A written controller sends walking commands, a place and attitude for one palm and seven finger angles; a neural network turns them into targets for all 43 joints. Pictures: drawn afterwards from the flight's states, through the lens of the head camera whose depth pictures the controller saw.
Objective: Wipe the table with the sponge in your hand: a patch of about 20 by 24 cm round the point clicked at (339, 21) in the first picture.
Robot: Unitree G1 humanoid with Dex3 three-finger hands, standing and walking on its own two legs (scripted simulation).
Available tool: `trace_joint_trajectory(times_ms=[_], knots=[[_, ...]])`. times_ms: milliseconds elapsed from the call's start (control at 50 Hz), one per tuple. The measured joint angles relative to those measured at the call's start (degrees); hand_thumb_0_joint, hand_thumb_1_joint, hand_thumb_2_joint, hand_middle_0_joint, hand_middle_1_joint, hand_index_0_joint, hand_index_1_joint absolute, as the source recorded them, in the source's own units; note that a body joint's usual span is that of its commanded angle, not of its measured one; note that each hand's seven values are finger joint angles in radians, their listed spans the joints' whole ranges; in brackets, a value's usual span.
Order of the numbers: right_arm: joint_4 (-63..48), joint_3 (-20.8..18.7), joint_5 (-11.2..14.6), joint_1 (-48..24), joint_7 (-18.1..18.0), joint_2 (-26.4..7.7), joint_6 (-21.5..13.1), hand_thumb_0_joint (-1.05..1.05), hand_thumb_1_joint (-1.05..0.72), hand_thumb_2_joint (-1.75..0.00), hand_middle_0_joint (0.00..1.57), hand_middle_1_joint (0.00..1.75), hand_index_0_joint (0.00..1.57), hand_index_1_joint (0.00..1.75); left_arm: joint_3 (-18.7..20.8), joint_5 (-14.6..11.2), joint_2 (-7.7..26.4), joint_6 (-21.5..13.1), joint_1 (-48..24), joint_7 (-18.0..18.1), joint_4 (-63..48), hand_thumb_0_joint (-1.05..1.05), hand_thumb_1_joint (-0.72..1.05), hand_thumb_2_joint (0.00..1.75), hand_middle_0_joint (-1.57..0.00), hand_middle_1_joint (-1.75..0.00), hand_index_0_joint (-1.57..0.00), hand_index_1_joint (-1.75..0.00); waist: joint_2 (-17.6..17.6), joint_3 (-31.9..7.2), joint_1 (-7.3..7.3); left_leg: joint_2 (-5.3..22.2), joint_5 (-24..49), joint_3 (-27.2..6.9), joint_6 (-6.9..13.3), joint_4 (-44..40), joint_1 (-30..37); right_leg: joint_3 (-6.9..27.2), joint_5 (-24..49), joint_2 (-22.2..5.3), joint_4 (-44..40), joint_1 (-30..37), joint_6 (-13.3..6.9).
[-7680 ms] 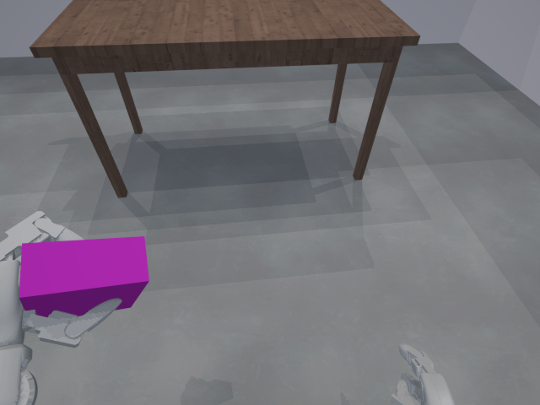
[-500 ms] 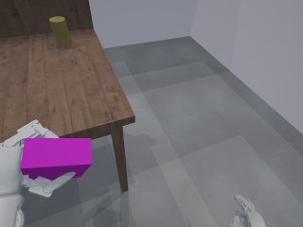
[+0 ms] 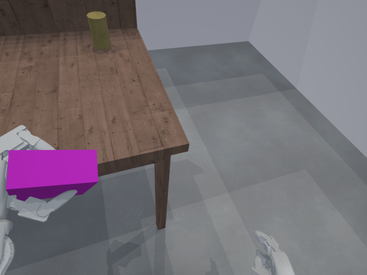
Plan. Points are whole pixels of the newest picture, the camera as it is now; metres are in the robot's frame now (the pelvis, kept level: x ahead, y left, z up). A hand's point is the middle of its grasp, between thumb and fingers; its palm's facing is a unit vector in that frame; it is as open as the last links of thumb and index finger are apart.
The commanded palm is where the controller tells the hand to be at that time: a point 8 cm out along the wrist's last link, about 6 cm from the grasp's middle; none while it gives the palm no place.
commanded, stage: come to a stop and stand still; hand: left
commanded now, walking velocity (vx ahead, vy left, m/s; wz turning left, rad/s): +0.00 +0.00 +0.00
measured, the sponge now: (64, 176) +0.23 +0.23 +0.14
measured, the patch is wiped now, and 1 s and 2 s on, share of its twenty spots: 0.00 0.00 0.00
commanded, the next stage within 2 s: look again from close up in 0.54 s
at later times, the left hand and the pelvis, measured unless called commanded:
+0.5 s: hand (55, 149) +0.26 +0.25 +0.17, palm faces +0.36 -0.85 -0.39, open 9.3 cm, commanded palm +0.21 +0.28 +0.17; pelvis +0.05 +0.00 +0.00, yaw +0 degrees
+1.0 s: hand (58, 167) +0.24 +0.24 +0.16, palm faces +0.40 -0.84 -0.36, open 9.3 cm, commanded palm +0.18 +0.27 +0.17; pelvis +0.03 -0.01 +0.00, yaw +1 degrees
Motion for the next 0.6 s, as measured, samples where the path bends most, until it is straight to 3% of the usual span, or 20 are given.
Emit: trace_joint_trajectory(times_ms=[180,320,440,600], knots=[[0.6,-1.2,0.5,-2.0,-0.2,-1.8,0.4,0.01,-0.90,-0.89,0.21,0.30,0.20,0.30,-1.6,-0.3,-2.9,-0.7,-0.3,0.1,2.5,0.00,-0.42,1.00,-0.83,-1.35,-0.83,-1.35,1.4,-3.3,1.43,-0.2,-1.9,-0.1,0.3,-0.6,1.1,0.1,-1.8,-0.1,-2.1,1.9,0.7],[-1.3,-1.8,0.8,-3.8,-0.7,-2.1,1.7,0.01,-0.90,-0.90,0.20,0.30,0.20,0.30,-2.5,-0.7,-2.8,1.1,-1.2,0.1,2.6,0.00,-0.42,1.00,-0.83,-1.35,-0.83,-1.35,1.0,-2.5,0.24,-0.3,-2.9,-0.2,0.3,-0.4,1.6,0.0,-3.1,-0.2,-1.6,2.2,0.6],[-2.6,-2.1,1.1,-3.8,-0.5,-2.1,2.8,0.01,-0.90,-0.90,0.20,0.30,0.20,0.30,-0.9,-1.7,-0.3,-0.1,1.7,0.0,-2.8,0.00,-0.42,1.00,-0.83,-1.35,-0.83,-1.35,1.3,-2.1,-0.92,-0.1,-3.9,-0.3,-0.1,0.7,1.1,-0.1,-4.1,0.0,-0.5,1.8,0.4],[-1.5,-2.3,1.7,-2.1,-1.1,-2.5,4.6,0.01,-0.90,-0.90,0.20,0.30,0.20,0.30,-0.2,-2.5,-0.7,0.4,4.1,0.3,0.0,0.00,-0.42,1.01,-0.83,-1.35,-0.83,-1.35,3.0,-3.2,-0.74,0.2,-4.0,-0.5,-0.4,1.0,1.0,-0.3,-4.2,0.3,-0.3,1.7,0.1]])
